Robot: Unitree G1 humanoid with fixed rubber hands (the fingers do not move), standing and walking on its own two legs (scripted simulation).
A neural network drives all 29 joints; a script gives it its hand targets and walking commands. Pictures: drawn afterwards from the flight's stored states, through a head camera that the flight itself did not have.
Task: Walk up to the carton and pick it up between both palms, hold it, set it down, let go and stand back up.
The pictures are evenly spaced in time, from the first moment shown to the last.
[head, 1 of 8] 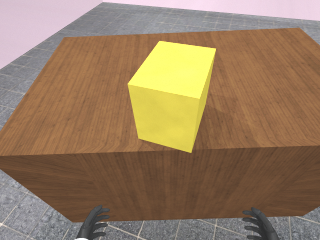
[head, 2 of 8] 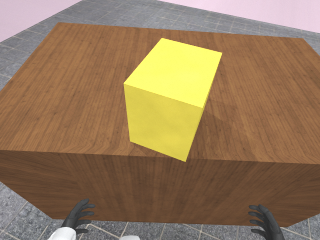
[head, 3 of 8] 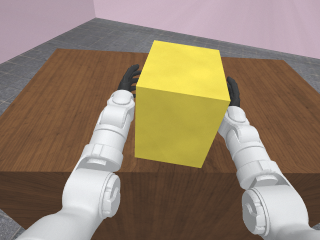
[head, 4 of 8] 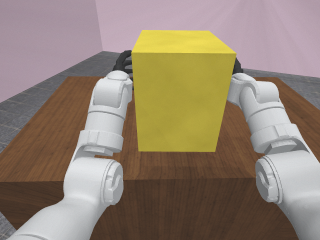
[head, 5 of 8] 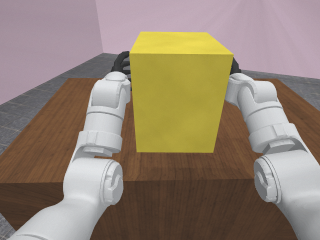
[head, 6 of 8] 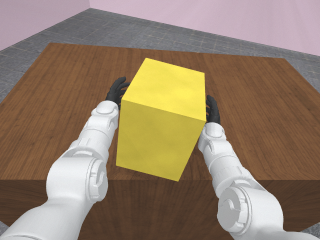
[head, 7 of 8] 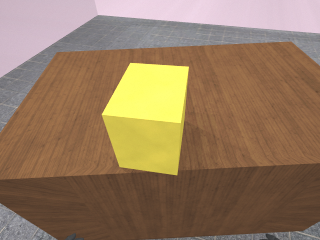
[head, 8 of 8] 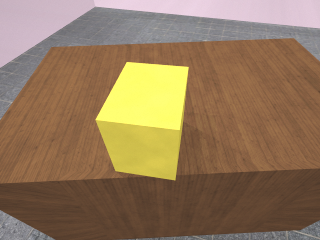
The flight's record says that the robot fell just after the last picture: no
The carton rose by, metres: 0.19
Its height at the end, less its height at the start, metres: +0.00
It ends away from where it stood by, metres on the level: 0.05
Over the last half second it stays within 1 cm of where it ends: yes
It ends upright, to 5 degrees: yes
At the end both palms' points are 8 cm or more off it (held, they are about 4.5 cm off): yes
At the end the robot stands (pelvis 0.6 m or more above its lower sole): yes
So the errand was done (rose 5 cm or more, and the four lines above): yes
